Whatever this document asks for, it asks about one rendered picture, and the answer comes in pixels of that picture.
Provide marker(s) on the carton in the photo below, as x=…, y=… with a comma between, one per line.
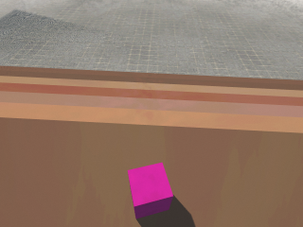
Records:
x=151, y=192

